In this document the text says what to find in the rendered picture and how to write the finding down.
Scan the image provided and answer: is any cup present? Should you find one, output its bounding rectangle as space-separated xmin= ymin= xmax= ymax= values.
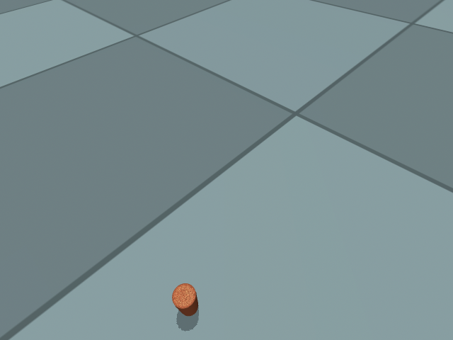
xmin=172 ymin=283 xmax=198 ymax=316

